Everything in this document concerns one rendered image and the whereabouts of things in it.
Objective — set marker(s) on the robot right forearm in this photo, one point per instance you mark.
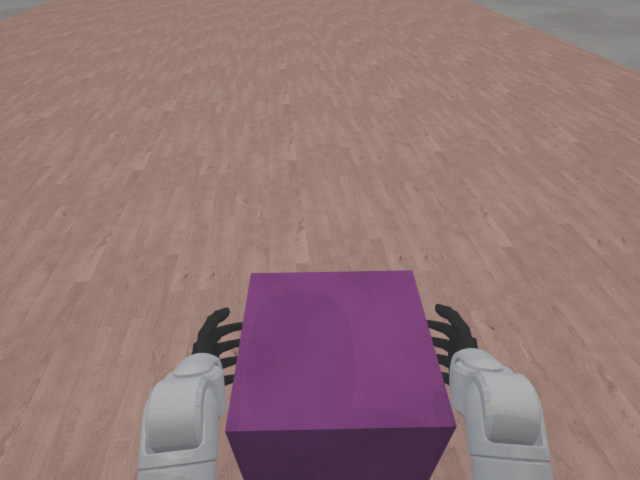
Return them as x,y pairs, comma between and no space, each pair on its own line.
503,416

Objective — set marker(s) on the carton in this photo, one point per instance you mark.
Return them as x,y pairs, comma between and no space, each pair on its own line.
337,378

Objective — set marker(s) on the left robot hand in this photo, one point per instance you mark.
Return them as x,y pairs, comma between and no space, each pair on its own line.
209,335

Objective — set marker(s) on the right robot hand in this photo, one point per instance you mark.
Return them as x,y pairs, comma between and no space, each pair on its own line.
458,333

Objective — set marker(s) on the robot left forearm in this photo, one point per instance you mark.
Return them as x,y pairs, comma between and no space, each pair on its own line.
179,429

